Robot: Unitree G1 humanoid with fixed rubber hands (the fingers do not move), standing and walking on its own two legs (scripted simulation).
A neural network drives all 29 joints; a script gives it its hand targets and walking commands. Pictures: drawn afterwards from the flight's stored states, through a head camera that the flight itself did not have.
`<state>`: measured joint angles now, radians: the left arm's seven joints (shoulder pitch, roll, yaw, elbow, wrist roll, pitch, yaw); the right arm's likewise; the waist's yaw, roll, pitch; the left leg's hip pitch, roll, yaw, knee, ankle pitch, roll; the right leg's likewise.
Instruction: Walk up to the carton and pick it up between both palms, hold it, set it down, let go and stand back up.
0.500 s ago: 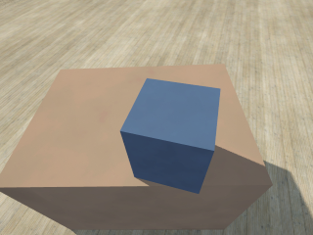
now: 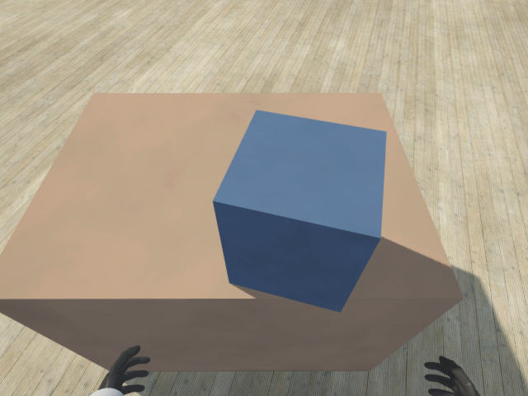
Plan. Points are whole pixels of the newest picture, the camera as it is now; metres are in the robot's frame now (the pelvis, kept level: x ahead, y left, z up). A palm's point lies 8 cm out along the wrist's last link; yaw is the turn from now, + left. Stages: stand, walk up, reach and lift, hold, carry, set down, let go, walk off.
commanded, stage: reach and lift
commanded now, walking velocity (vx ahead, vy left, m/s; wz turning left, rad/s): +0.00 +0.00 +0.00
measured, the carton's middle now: (299, 215) +0.40 -0.04 +0.02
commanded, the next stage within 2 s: none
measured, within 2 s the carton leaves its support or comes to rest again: neither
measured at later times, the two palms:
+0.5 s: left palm (114, 374) +0.17 +0.24 -0.05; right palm out of the picture +0.12 -0.22 -0.05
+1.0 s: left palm (96, 374) +0.16 +0.25 -0.01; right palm (436, 386) +0.14 -0.20 -0.01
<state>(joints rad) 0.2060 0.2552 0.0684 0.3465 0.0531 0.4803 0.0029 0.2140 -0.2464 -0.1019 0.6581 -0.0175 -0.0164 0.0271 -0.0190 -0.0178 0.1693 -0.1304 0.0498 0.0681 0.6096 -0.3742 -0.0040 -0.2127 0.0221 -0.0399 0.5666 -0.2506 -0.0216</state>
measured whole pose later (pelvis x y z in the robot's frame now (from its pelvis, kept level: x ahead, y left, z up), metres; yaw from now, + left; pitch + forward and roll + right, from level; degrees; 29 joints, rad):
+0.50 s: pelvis +0.01 +0.02 +0.02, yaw -1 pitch -7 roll -1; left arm 0.26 0.22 0.00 0.31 -0.07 0.25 0.00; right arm 0.34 -0.14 -0.11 0.43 0.02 -0.05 0.00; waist -0.02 0.01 0.13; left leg 0.00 0.02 0.10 0.40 -0.28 0.02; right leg -0.10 0.00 0.00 0.36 -0.15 0.01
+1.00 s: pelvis +0.02 +0.02 +0.02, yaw +1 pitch -6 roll -2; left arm 0.40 0.33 -0.06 0.16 -0.22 -0.01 -0.04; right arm 0.48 -0.06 -0.08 0.17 0.11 -0.09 -0.09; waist 0.01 0.01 0.10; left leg -0.02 0.02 0.07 0.42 -0.30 0.02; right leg -0.08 0.01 -0.03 0.34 -0.16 0.01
